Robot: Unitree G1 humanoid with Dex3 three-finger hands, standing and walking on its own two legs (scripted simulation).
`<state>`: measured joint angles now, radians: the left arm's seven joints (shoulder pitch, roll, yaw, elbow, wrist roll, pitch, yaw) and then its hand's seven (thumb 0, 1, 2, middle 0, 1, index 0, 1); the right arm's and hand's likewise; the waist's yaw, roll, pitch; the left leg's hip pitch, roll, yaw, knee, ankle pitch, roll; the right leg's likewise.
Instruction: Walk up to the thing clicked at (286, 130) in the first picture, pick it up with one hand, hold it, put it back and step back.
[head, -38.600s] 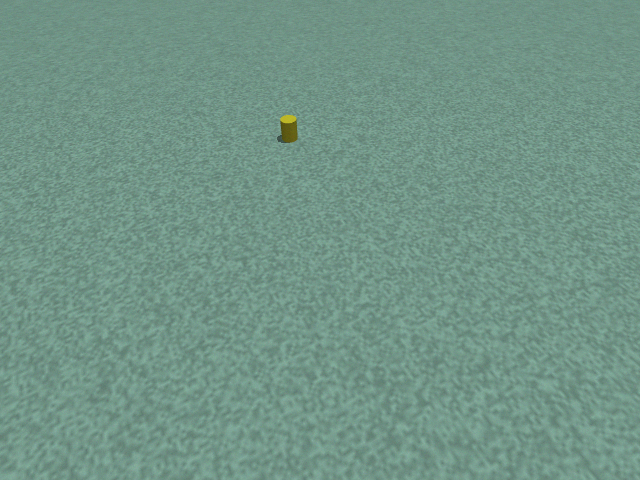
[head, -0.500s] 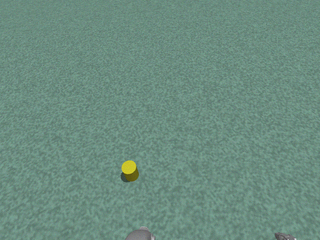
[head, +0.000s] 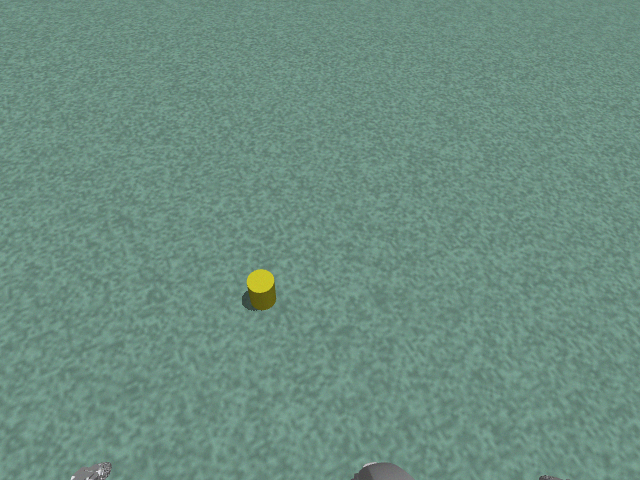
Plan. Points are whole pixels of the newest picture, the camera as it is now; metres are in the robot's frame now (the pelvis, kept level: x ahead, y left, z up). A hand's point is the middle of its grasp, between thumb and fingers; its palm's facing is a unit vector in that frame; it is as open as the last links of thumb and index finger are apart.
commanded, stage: step back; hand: left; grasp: from above
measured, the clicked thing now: (261, 290) +0.77 +0.19 -0.71
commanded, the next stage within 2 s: stand in 1.94 s
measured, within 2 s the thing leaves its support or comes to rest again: neither
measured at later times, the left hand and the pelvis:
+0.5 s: hand out of the picture -0.06 +0.26 -0.15, palm faces +0.02 -0.90 -0.44, open 7.4 cm; pelvis -0.18 -0.02 -0.02, yaw +2 degrees
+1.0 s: hand out of the picture -0.29 +0.22 -0.14, palm faces -0.01 -0.91 -0.42, open 7.4 cm; pelvis -0.33 -0.05 +0.00, yaw -2 degrees
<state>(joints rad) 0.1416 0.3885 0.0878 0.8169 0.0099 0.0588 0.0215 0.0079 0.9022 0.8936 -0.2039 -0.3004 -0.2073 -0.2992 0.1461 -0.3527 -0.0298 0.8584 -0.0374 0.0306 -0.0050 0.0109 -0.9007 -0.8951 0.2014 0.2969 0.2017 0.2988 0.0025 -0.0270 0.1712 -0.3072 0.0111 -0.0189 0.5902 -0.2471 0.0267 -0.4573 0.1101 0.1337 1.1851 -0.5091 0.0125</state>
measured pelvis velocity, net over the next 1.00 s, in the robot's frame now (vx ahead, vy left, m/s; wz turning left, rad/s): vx -0.33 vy -0.05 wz -0.04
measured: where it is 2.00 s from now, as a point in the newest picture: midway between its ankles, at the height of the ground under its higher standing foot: outside the picture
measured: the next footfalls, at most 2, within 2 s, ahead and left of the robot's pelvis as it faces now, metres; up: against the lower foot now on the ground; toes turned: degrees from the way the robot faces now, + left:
right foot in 0.16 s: -0.06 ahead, -0.15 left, +0.00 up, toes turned +0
left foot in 0.48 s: -0.15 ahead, +0.10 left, +0.00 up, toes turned +0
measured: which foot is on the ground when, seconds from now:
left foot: down 0.00-0.18, up 0.20-0.46, down 0.48-0.86, up 0.88-1.00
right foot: up 0.00-0.14, down 0.16-0.50, up 0.52-0.80, down 0.82-1.00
